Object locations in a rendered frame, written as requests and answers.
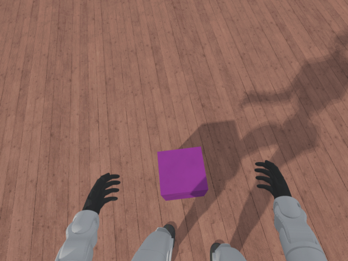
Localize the carton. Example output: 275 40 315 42
157 146 208 201

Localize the left robot forearm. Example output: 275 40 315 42
55 210 100 261

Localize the robot left hand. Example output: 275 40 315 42
82 173 120 215

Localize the right robot forearm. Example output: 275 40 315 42
273 196 327 261

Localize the robot right hand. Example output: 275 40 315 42
255 160 292 199

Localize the right robot foot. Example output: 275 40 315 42
210 243 221 261

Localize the left robot shin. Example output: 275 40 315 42
155 227 171 235

